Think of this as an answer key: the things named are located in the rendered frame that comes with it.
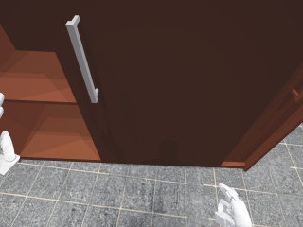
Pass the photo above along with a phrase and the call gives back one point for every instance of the right robot hand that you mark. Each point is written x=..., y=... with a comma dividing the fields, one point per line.
x=236, y=212

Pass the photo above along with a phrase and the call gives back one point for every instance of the left robot hand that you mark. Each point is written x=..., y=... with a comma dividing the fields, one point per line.
x=9, y=159

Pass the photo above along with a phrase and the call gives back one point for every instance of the wardrobe door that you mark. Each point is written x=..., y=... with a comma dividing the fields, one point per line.
x=180, y=82
x=275, y=114

